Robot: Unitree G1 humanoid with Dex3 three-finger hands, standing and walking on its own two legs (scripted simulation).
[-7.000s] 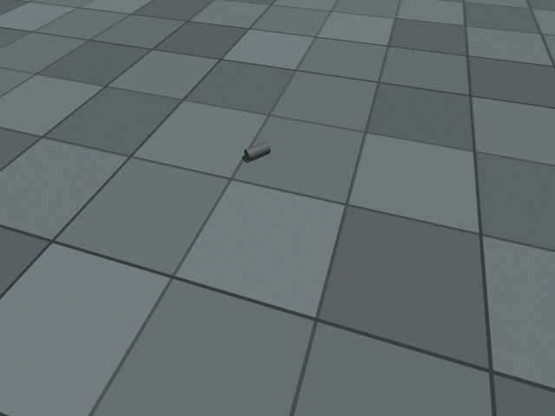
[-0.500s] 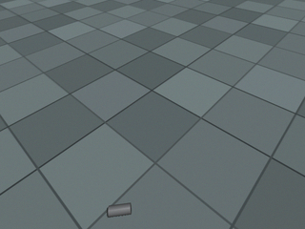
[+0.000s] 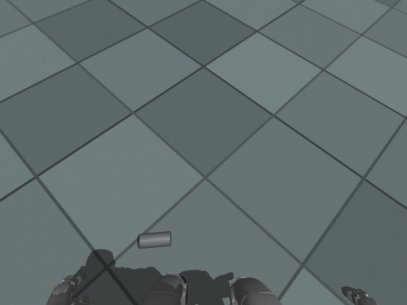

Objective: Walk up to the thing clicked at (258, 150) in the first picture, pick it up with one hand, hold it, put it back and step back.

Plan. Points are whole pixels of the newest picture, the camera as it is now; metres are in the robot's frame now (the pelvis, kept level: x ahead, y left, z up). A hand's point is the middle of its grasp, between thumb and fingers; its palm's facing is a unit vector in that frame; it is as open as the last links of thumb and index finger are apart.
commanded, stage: walk up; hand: left
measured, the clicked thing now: (155, 239) +0.38 +0.22 -0.72
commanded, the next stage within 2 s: none
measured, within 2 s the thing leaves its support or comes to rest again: neither
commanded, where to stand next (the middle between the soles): +0.00 -0.01 m, yaw +0 degrees
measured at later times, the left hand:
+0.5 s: hand out of the picture -0.05 +0.26 -0.13, palm faces -0.02 -0.91 -0.41, open 7.4 cm
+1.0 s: hand out of the picture +0.03 +0.26 -0.13, palm faces -0.02 -0.93 -0.37, open 7.4 cm
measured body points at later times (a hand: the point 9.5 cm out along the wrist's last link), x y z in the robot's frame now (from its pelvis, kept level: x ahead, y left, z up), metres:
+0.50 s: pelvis -0.09 -0.02 +0.01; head -0.06 -0.03 +0.46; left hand -0.05 +0.30 -0.10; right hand -0.01 -0.34 -0.12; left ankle -0.07 +0.12 -0.66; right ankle -0.11 -0.14 -0.72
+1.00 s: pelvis -0.04 -0.01 +0.01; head -0.03 +0.00 +0.46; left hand +0.03 +0.31 -0.11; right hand +0.00 -0.33 -0.10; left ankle -0.09 +0.10 -0.72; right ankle +0.09 -0.16 -0.69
